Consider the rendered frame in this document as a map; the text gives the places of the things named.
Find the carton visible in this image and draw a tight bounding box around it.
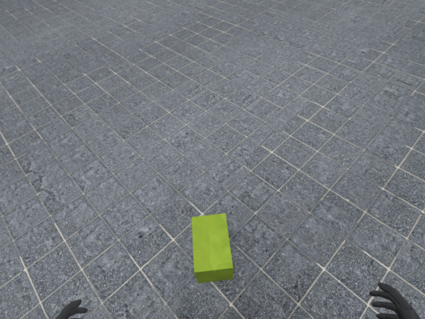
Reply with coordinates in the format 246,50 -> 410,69
192,213 -> 233,283

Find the left robot hand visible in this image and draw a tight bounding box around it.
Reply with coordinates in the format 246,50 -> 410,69
56,299 -> 88,319

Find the right robot hand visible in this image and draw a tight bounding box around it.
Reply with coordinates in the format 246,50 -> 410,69
369,282 -> 420,319

